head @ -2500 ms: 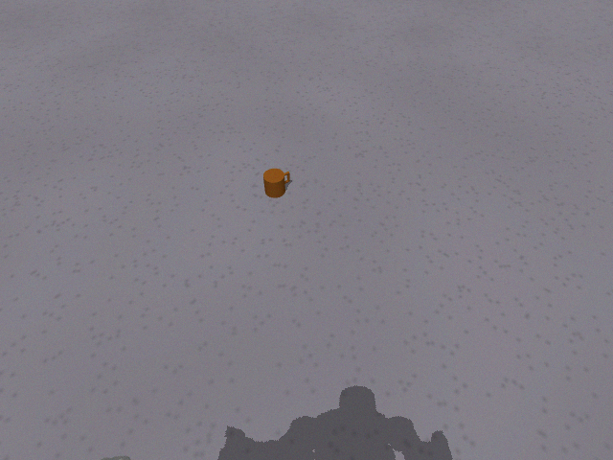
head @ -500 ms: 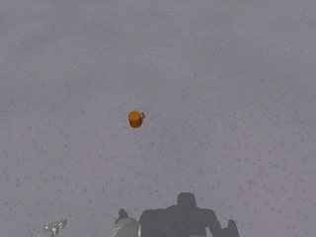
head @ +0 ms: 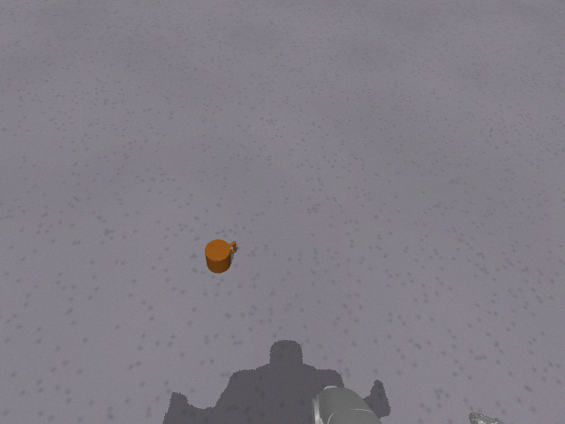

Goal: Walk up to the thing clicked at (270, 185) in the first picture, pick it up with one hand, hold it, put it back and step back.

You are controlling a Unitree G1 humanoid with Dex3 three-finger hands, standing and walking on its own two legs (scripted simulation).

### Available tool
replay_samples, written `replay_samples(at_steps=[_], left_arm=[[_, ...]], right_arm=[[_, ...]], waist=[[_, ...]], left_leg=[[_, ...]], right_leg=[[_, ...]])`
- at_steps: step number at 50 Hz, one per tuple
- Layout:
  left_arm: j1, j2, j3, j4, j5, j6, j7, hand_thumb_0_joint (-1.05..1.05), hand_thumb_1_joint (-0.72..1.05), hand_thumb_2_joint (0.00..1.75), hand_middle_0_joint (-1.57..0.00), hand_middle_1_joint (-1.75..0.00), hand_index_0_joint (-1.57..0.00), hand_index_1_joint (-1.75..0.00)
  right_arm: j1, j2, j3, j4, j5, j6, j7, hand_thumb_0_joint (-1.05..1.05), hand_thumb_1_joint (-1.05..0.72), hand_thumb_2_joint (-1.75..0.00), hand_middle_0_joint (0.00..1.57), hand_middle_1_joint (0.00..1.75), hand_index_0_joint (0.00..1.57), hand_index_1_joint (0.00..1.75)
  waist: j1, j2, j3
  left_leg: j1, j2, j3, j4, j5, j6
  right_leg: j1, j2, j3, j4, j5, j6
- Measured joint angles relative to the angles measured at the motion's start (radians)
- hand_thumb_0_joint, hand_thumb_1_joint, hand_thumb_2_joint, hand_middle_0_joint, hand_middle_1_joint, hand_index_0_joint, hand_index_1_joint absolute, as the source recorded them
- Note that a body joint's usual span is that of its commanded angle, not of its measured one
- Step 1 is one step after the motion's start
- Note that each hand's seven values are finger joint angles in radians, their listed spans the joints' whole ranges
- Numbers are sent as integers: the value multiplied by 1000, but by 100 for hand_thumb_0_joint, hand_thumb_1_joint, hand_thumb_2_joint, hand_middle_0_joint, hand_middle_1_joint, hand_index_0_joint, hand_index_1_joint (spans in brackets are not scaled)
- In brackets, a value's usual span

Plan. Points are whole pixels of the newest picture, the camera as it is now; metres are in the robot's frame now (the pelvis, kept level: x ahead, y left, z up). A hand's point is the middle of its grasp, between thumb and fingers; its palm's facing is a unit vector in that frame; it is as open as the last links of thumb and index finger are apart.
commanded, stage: walk up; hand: left
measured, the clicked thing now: (222, 254) +0.77 +0.18 -0.73
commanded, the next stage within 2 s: none
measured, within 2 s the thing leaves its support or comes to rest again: neither
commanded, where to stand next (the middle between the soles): +0.38 -0.06 m, yaw +1 degrees
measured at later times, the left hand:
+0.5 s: hand (150, 350) +0.23 +0.21 -0.12, palm faces -0.02 -0.92 -0.40, open 7.4 cm
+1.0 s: hand (162, 303) +0.33 +0.22 -0.17, palm faces -0.02 -0.94 -0.35, open 7.4 cm
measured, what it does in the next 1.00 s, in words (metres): walks ahead: right foot, then left foot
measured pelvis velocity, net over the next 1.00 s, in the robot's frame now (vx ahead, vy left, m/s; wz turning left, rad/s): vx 0.27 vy -0.05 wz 0.02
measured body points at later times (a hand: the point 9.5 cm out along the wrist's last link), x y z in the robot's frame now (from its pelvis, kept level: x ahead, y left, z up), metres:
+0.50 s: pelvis +0.17 -0.06 +0.00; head +0.18 -0.08 +0.45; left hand +0.23 +0.26 -0.09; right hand +0.24 -0.37 -0.13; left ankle +0.25 +0.10 -0.68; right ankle +0.19 -0.16 -0.74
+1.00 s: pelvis +0.27 -0.05 -0.01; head +0.31 -0.03 +0.43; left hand +0.33 +0.27 -0.14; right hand +0.36 -0.36 -0.11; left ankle +0.32 +0.08 -0.74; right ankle +0.33 -0.20 -0.72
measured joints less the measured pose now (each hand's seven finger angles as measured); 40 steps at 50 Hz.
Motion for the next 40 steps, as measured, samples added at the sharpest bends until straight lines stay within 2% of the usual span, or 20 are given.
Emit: replay_samples(at_steps=[4,7,10,11,12,13,15,18,21,24,27,31,33,34,35,38,40], left_arm=[[-31,-9,5,-12,8,11,-16,0,91,90,-20,-30,-20,-29],[-52,-19,7,-16,13,11,-27,0,91,90,-20,-30,-20,-29],[-59,-23,11,-19,16,0,-30,0,91,90,-20,-30,-20,-29],[-65,-31,14,-16,19,-8,-27,0,91,90,-20,-30,-20,-29],[-74,-42,17,-14,22,-16,-22,0,91,90,-20,-30,-20,-29],[-78,-47,16,-22,23,-24,-17,0,91,90,-20,-30,-20,-29],[-78,-52,10,-37,16,-36,-9,0,91,90,-20,-30,-20,-29],[-59,-69,-1,-49,2,-42,5,0,91,90,-20,-30,-20,-29],[-29,-71,-8,-47,2,-42,12,0,91,90,-20,-30,-21,-30],[-4,-64,-8,-45,9,-36,13,0,90,90,-20,-30,-21,-30],[13,-51,-3,-50,18,-34,10,0,90,90,-20,-30,-21,-30],[29,-23,4,-56,22,-29,6,0,90,90,-20,-30,-21,-30],[40,-10,5,-51,22,-21,6,0,90,90,-20,-30,-21,-30],[41,-2,6,-45,22,-17,8,0,90,90,-20,-30,-21,-30],[38,-1,7,-35,19,-10,14,0,90,90,-20,-30,-21,-30],[18,-22,-7,-9,14,17,31,0,91,90,-20,-30,-20,-29],[-3,-22,-15,-4,12,25,33,0,91,90,-20,-30,-20,-29]], right_arm=[[27,-15,-4,2,-1,8,0,0,-90,-90,21,30,21,30],[41,-35,-10,2,-1,16,-1,0,-90,-90,21,30,21,30],[57,-57,-16,4,-2,29,-4,0,-90,-90,21,30,21,30],[58,-67,-20,8,-2,34,-6,0,-90,-90,21,30,21,30],[52,-74,-24,16,-1,41,-10,0,-90,-90,21,30,21,30],[47,-71,-25,22,1,50,-14,0,-90,-90,21,30,21,30],[36,-62,-14,35,1,62,-17,0,-91,-90,21,30,21,30],[12,-61,-4,45,10,65,-12,1,-91,-90,20,30,21,30],[-6,-61,-6,31,11,60,-1,1,-91,-90,21,30,21,30],[-11,-61,-13,27,4,60,10,0,-91,-90,21,30,21,30],[-7,-58,-18,43,-6,67,19,0,-91,-90,21,30,21,30],[3,-49,-20,63,-14,62,28,0,-91,-90,21,30,21,30],[10,-50,-23,65,-17,49,27,0,-91,-90,21,30,21,30],[7,-43,-25,67,-19,40,23,0,-91,-90,21,30,21,30],[1,-39,-25,64,-23,32,15,0,-91,-90,21,30,21,30],[-12,-39,-20,39,-15,22,-2,0,-91,-90,21,30,21,30],[-16,-28,-13,27,-9,20,-12,0,-91,-90,21,30,21,30]], waist=[[-6,14,5],[-17,36,6],[-25,60,-9],[-24,87,-10],[-25,120,-4],[-24,130,0],[-6,120,3],[13,122,2],[20,132,-1],[18,137,-4],[23,132,-10],[37,97,-18],[33,77,-28],[30,47,-24],[30,22,-18],[9,28,-6],[-1,24,7]], left_leg=[[64,-4,14,-30,-33,-9],[91,-1,19,-12,-79,-27],[97,11,19,65,-163,-45],[88,33,13,121,-202,-39],[62,62,-7,207,-222,-16],[22,57,-45,314,-230,0],[-66,10,-80,519,-246,13],[-188,-24,-105,651,-193,20],[-276,-14,-126,607,-109,13],[-321,3,-137,490,-50,-7],[-327,19,-118,348,-16,-17],[-271,19,-82,177,27,-10],[-217,5,-68,103,60,3],[-205,-15,-56,102,92,6],[-199,-31,-39,121,78,9],[-183,-22,-42,150,33,20],[-155,-19,-49,119,39,19]], right_leg=[[-32,-47,-35,-162,79,17],[-4,-57,-64,-309,136,7],[69,-43,-90,-414,151,-12],[86,-24,-102,-414,137,-5],[93,-2,-121,-388,110,-2],[97,3,-130,-361,83,-3],[118,-7,-122,-344,51,-11],[185,-8,-117,-416,61,-16],[241,7,-119,-489,75,-20],[281,24,-134,-529,70,-26],[311,36,-155,-540,45,-27],[330,34,-173,-500,-20,-15],[327,22,-179,-444,-74,-2],[320,-1,-172,-395,-110,-2],[298,-23,-154,-326,-125,-8],[193,14,-99,-83,-196,-17],[128,26,-72,6,-194,-22]])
